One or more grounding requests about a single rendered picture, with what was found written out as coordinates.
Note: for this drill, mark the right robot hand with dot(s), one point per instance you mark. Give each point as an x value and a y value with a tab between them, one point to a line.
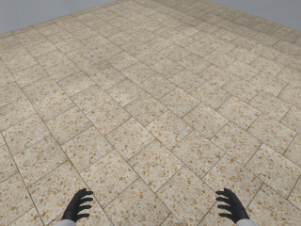
238	212

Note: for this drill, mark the left robot hand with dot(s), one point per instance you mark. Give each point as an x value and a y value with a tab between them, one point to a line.
74	206

